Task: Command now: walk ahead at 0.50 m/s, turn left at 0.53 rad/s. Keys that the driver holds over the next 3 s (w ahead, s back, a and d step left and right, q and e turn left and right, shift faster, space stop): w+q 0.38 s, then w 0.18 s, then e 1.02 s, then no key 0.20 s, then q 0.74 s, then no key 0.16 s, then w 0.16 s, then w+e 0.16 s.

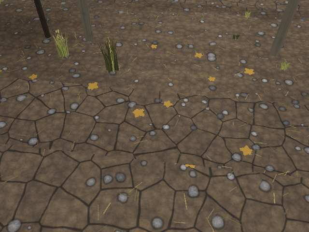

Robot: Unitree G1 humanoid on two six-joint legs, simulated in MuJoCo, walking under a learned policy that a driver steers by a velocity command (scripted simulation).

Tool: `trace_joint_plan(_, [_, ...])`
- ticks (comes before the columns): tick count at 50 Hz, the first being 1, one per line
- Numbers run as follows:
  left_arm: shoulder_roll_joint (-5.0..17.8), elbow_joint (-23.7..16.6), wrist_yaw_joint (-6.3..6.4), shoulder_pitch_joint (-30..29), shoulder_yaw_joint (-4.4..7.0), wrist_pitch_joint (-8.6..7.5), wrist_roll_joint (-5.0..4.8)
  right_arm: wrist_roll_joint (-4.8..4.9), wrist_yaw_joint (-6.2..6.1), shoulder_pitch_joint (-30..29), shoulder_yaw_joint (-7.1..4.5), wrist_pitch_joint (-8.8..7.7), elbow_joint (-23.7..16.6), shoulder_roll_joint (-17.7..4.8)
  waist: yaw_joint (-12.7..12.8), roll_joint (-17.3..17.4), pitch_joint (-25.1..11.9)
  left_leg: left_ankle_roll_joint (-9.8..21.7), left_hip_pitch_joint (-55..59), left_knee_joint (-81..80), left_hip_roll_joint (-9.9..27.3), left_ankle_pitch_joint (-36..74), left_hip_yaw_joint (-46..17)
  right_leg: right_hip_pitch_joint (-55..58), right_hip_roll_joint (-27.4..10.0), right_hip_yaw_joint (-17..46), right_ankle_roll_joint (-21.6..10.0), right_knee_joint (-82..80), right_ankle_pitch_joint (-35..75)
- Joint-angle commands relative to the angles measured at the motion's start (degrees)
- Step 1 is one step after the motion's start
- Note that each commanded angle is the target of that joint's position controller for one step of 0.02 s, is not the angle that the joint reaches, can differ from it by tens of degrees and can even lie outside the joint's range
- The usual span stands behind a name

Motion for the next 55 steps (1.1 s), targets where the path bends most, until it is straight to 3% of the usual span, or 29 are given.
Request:
trace_joint_plan(1, [11.08, -3.15, 1.38, -2.01, 2.43, -0.92, -2.08, 0.70, -1.11, -3.65, -1.54, -0.26, -5.77, -4.88, -1.96, -6.26, 4.47, 0.24, -0.27, -8.72, 0.23, -13.14, 2.08, 2.97, -18.88, 5.58, -11.02, 0.37, 36.57])
trace_joint_plan(4, [13.50, -3.84, 0.32, -2.50, 3.94, -0.35, -0.17, 1.79, -3.04, 14.50, -4.96, -2.62, -0.78, -10.20, -8.47, -2.75, -3.44, 4.12, 31.90, -15.43, -10.31, -1.86, 10.17, -10.99, -12.72, -0.80, -8.44, 27.57, 48.70])
trace_joint_plan(5, [8.29, -5.99, -0.91, -0.57, 2.83, -0.51, 1.25, 1.21, -5.24, 22.14, -6.13, -3.17, 0.24, -13.54, -9.61, 8.04, -12.37, 15.60, 52.49, -17.34, -2.76, 8.33, -7.31, -29.09, -6.02, 0.43, -2.44, 47.29, 23.89])
trace_joint_plan(6, [6.50, -10.73, -3.47, -8.93, 2.27, -1.68, -0.68, 0.25, -5.75, 31.16, -5.28, -3.00, 2.82, -13.63, -14.59, 9.29, -15.66, 24.22, 62.19, -29.86, 7.93, 6.22, -32.85, -47.20, 4.71, 8.26, -0.51, 62.81, -16.80])
trace_joint_plan(7, [5.62, -15.45, -4.66, -23.24, 2.06, -2.01, -3.94, -0.36, -5.46, 35.11, -5.65, -4.06, 6.74, -11.33, -19.49, 3.74, -1.52, 19.28, 55.84, -33.71, 9.91, -1.19, -35.36, -61.12, 2.76, 18.45, -3.11, 61.47, -16.05])
trace_joint_plan(8, [6.60, -17.59, -3.56, -26.90, 2.59, -1.70, -3.95, 1.03, -4.46, 29.04, -4.53, -4.78, 6.41, -7.99, -15.80, 2.44, 3.71, 17.63, 45.54, -30.69, 10.49, -2.08, -32.85, -60.08, -0.86, 21.65, -2.61, 60.39, -12.96])
trace_joint_plan(11, [3.49, -16.34, -0.79, -19.76, 2.04, 1.02, -0.95, 1.49, -1.96, 15.04, -1.37, -3.09, 4.05, -3.06, -3.76, -1.92, 3.55, 16.44, 16.98, -28.16, 7.84, -3.03, -23.80, -44.30, -4.19, 21.33, -2.51, 50.97, -4.97])
trace_joint_plan(14, [2.43, -15.36, -1.90, -14.56, 0.52, 1.99, 1.60, 0.01, -4.68, 9.20, 0.77, -3.29, -0.01, -0.02, -2.07, -0.89, 0.60, 9.52, -0.33, -22.89, -3.69, -15.70, -11.62, -29.84, -3.69, 21.39, -3.32, 34.98, 32.06])
trace_joint_plan(17, [1.87, -16.69, -2.97, -14.62, -0.26, 2.09, -2.42, -0.81, -5.52, 13.81, -0.33, -2.99, 0.63, -7.25, -3.98, -2.83, 1.86, 7.16, -17.07, -16.34, -7.83, -30.00, -7.37, -8.70, -0.84, 13.17, 0.66, 21.98, 48.84])
trace_joint_plan(22, [7.53, -16.11, -2.41, -21.37, 0.81, 4.04, -0.04, 3.60, -4.05, 27.42, 0.53, -1.47, 5.05, -7.16, -9.81, -2.54, 7.71, 8.60, 13.79, -0.83, -3.13, -37.20, -25.10, -21.75, -5.68, 17.98, 0.80, -6.11, 41.98])
trace_joint_plan(23, [8.76, -14.01, -2.12, -17.99, 1.47, 3.49, -0.43, 4.55, -3.79, 27.30, 0.63, -0.34, 5.62, -8.19, -8.26, -3.99, 7.33, 7.34, 15.29, 6.76, -4.76, -33.18, -24.01, -16.26, -5.64, 15.51, -0.01, -12.05, 46.19])
trace_joint_plan(24, [11.67, -11.92, -1.65, -10.09, 3.54, 2.42, -1.67, 3.07, -2.57, 27.92, 0.90, 0.55, 5.90, -8.97, -3.99, -4.31, 2.82, 5.22, 10.99, 15.57, -6.44, -18.72, -20.19, -2.71, -5.65, 10.58, -2.75, -7.65, 48.07])
trace_joint_plan(25, [12.09, -7.74, -2.69, 7.68, 4.36, 1.66, -1.38, 0.13, 0.07, 34.01, 1.81, 0.70, 7.86, -3.96, 0.68, -10.50, -12.02, -0.46, -4.83, 35.68, -11.26, -16.02, -12.94, 27.25, -12.79, 16.11, -12.83, 12.99, 62.68])
trace_joint_plan(26, [15.40, -6.75, -4.10, 13.97, 5.44, 1.57, -1.25, 0.44, 0.95, 39.19, 2.70, 0.71, 8.05, 1.19, 0.09, -17.96, -23.13, -3.18, -22.59, 62.33, -15.21, -43.66, -7.52, 43.99, -22.92, 27.23, -24.44, 24.08, 76.70])
trace_joint_plan(27, [14.77, -6.60, -3.67, 13.69, 5.29, 2.76, 0.88, 1.18, 1.10, 28.35, 1.78, 1.13, 3.52, -2.56, 4.14, -10.00, -15.37, -3.71, -34.18, 64.66, -13.65, -39.03, -6.72, 38.62, -22.72, 33.03, -22.08, 17.16, 63.14])
trace_joint_plan(28, [16.39, -7.80, -3.43, 6.33, 5.71, 3.20, 0.03, 1.97, 0.08, 19.89, 0.86, 0.85, -1.13, -4.23, 3.20, -11.40, -6.55, -4.48, -45.14, 64.53, -9.83, -31.31, -6.82, 27.82, -26.49, 41.17, -23.37, 8.15, 27.54])
trace_joint_plan(29, [8.83, -6.00, -3.58, 3.26, 3.57, 2.56, 0.11, 2.44, -1.47, 12.44, 0.23, 0.73, -1.94, -5.63, 1.69, -4.15, 2.67, -0.90, -44.86, 59.38, -6.44, -21.24, -6.51, 12.09, -21.53, 37.47, -19.23, 0.73, 7.94])
trace_joint_plan(31, [-0.28, -9.31, -2.47, -7.90, -0.15, 1.00, -0.71, 0.16, -3.54, 11.83, 1.66, 0.49, -2.95, -3.15, -7.05, -3.11, 5.59, 0.15, -27.52, 30.28, 4.25, -5.82, -9.75, -11.94, -23.98, 35.74, -22.56, -6.31, 30.30])
trace_joint_plan(32, [-0.23, -9.65, -1.65, -11.68, 0.11, -0.34, -3.16, -0.08, -3.38, 8.03, 1.56, 0.48, -3.80, -2.12, -6.84, -1.79, 3.31, -0.61, -14.37, 11.87, 4.63, 0.38, -5.44, -21.27, -15.48, 25.70, -20.23, -8.48, 33.59])
trace_joint_plan(34, [5.89, -8.52, -1.55, -13.48, 0.91, -2.36, -4.54, 1.48, -2.37, 3.47, 2.73, 1.42, -4.42, 1.12, -7.28, -6.21, 0.18, -3.14, 9.84, -4.68, 0.70, 7.74, 1.36, -35.06, -6.52, 16.69, -15.28, -7.88, 36.69])
trace_joint_plan(37, [16.38, -7.36, -2.91, -7.90, 5.27, -2.87, -5.31, 2.66, -1.84, 2.96, 1.39, 2.26, -4.23, -5.11, -6.38, -3.69, 1.09, -4.71, 10.95, -18.61, -4.23, 7.94, 1.58, -23.87, -9.31, 21.85, -15.10, -3.29, 46.10])
trace_joint_plan(41, [10.37, -8.88, -3.87, -7.40, 5.49, -0.95, -4.53, 2.96, -5.05, 1.93, -2.41, 0.17, -4.37, -12.83, -8.41, -3.35, -7.60, 5.94, 24.16, -24.47, -2.71, 26.00, -0.47, -16.11, -5.85, 21.89, -8.07, 11.27, 52.72])
trace_joint_plan(42, [4.02, -11.10, -3.77, -3.75, 3.76, -0.91, -4.68, 3.60, -6.14, 8.70, -3.90, -0.59, -4.18, -18.46, -8.28, 5.54, -20.42, 17.65, 46.54, -24.09, 9.93, 48.62, -9.77, -26.25, 0.48, 17.07, -2.91, 24.27, 33.20])
trace_joint_plan(43, [-0.26, -11.88, -3.25, 2.50, 2.18, -0.75, -4.24, 3.38, -6.17, 14.55, -3.77, -0.40, -4.10, -17.42, -8.35, 13.26, -32.83, 30.25, 59.15, -30.05, 26.90, 51.03, -28.29, -34.58, 6.58, 13.71, 0.07, 39.86, -15.22])
trace_joint_plan(44, [6.08, -11.71, -2.70, -2.60, 4.28, 0.51, -3.68, 1.86, -7.15, 15.51, -3.85, -0.38, -3.69, -14.06, -10.24, 4.01, -22.72, 22.48, 47.64, -33.66, 22.97, 28.96, -25.54, -37.42, 2.04, 18.34, -0.08, 48.18, -20.03])
trace_joint_plan(46, [6.98, -10.06, -0.21, -1.45, 5.27, 1.58, -2.42, 5.30, -8.30, 1.69, -3.22, -0.72, -6.03, -9.43, -4.03, 3.44, -9.25, 14.76, 27.50, -42.61, 16.54, 5.35, -14.67, -34.49, -2.85, 16.64, 1.20, 45.13, -15.18])
trace_joint_plan(49, [2.45, -8.79, -0.93, 0.75, 4.17, 2.39, -2.18, 3.66, -8.76, -3.65, -3.52, -1.28, -8.20, -8.74, -0.57, 1.38, -7.18, 10.80, 16.76, -46.30, 10.15, 4.09, -2.34, -22.99, -2.71, 11.88, 1.89, 39.07, -6.72])
trace_joint_plan(51, [3.97, -9.39, -2.92, -1.89, 4.28, 2.96, -3.91, 3.27, -8.88, -3.96, -5.50, -1.65, -9.50, -11.55, -2.33, 2.03, -7.02, 9.74, 17.89, -46.79, 8.81, 1.71, 1.73, -21.79, -1.79, 9.34, 2.16, 34.84, -3.17])
trace_joint_plan(55, [7.18, -12.20, -3.22, -7.72, 4.55, 2.72, -3.76, 2.44, -8.84, -1.36, -6.78, -1.94, -9.66, -11.48, -4.19, 2.31, -5.84, 11.12, 24.25, -46.00, 15.29, -2.84, -2.87, -25.04, -5.03, 12.89, -0.31, 26.83, 0.08])
Next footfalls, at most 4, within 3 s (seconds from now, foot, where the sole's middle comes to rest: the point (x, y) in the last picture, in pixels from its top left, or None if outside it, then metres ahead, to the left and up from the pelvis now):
0.06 left None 0.13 0.13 -0.77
0.48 right None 0.43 -0.06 -0.94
0.82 left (124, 216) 0.64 0.22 -0.94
1.22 right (175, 231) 0.58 -0.03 -0.94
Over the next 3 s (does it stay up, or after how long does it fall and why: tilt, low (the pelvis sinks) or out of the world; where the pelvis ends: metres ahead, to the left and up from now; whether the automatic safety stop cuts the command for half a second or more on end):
stays up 0.66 0.12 -0.15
